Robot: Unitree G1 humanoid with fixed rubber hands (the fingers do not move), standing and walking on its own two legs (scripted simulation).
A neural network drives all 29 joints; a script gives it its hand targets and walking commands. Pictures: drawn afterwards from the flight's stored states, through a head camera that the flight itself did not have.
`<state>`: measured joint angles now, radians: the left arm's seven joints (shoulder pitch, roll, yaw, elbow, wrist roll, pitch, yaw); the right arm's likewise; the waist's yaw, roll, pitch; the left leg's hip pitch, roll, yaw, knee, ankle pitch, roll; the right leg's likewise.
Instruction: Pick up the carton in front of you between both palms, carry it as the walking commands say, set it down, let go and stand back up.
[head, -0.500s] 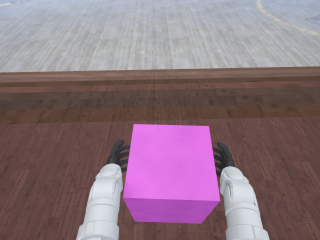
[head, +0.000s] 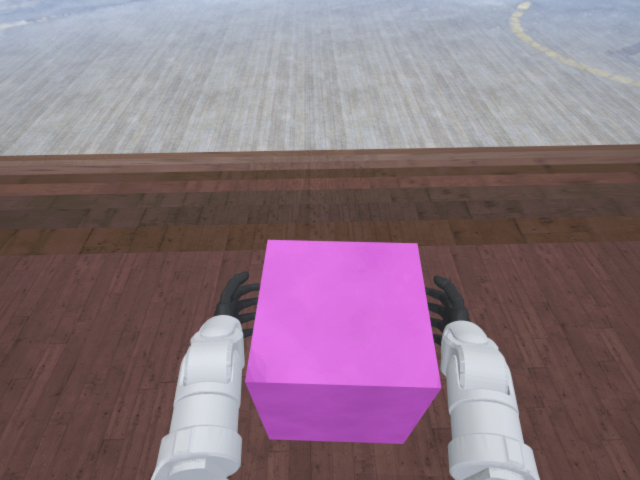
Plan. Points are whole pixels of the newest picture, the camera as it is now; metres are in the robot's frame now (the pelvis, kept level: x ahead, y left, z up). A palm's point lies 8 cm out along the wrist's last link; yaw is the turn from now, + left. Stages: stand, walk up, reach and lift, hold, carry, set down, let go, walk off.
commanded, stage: reach and lift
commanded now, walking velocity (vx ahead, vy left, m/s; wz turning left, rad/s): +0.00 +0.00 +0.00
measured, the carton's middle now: (339, 347) +0.32 +0.00 -0.05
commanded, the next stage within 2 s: hold in 0.60 s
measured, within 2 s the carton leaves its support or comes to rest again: neither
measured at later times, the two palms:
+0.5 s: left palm (226, 319) +0.31 +0.15 +0.04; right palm (454, 325) +0.31 -0.15 +0.04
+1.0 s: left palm (221, 324) +0.29 +0.15 +0.05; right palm (459, 328) +0.29 -0.15 +0.05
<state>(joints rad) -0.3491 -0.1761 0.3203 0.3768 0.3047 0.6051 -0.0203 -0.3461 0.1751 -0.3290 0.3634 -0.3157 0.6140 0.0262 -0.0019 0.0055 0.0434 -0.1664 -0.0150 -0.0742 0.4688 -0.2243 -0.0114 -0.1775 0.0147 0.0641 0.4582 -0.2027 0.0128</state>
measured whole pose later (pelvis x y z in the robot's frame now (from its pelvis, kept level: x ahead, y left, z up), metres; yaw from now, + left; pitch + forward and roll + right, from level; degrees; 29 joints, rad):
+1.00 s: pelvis +0.00 +0.00 +0.01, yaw +0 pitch -8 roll +0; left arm -0.28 -0.16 0.23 0.23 0.27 0.76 -0.02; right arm -0.28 0.16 -0.23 0.22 -0.27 0.77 0.01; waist 0.00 0.00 0.05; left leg -0.04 -0.01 -0.07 0.38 -0.20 -0.01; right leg -0.06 0.01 0.07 0.38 -0.18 0.01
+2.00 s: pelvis +0.40 +0.07 +0.01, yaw +0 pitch +5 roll -1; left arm -0.19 -0.14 0.12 -0.33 0.10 1.24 0.10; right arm -0.18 0.14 -0.12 -0.32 -0.10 1.22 -0.09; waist -0.02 -0.01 -0.07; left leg -0.29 0.04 0.26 0.40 -0.21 0.07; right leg -0.54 -0.10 -0.09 1.06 -0.30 -0.01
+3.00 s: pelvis +1.03 +0.10 -0.01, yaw +1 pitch +6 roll -2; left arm -0.74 -0.01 0.24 0.06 0.07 1.22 0.13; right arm -0.71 0.02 -0.25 0.05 -0.04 1.20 -0.13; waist -0.05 0.00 0.10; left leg -0.38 -0.01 0.13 0.57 -0.30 0.11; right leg -0.64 -0.04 0.01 1.01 -0.39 -0.03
